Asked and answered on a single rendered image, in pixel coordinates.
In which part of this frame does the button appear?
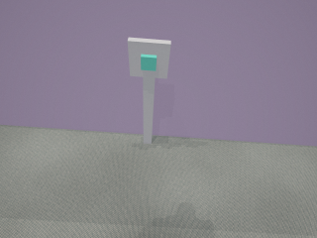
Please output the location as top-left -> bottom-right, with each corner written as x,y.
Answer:
141,54 -> 157,71

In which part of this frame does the panel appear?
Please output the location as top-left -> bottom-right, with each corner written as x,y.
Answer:
127,37 -> 171,144

